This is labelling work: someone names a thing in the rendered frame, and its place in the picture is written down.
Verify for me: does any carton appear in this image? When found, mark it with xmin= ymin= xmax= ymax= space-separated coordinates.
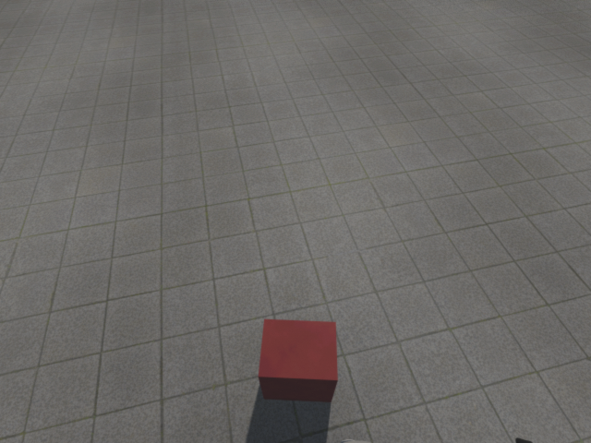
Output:
xmin=259 ymin=319 xmax=338 ymax=402

